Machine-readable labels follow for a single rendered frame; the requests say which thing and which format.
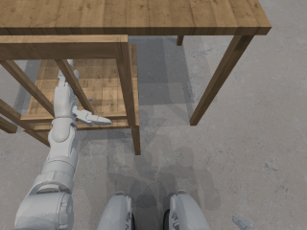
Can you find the right robot hand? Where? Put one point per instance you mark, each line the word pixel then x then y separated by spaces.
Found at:
pixel 243 224

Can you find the chair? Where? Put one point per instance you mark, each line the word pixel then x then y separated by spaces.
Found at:
pixel 107 66

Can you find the table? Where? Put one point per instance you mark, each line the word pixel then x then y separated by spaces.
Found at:
pixel 242 18

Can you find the left robot thigh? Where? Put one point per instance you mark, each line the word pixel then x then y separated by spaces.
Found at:
pixel 116 213

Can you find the robot left forearm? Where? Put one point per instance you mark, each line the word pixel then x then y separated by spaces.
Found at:
pixel 60 165

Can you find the left robot hand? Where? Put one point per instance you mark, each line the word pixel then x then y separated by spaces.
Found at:
pixel 65 98

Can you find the left robot upper arm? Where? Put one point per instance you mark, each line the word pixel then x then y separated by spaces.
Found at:
pixel 50 211

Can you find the robot right shin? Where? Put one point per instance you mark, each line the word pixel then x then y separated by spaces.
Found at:
pixel 173 224

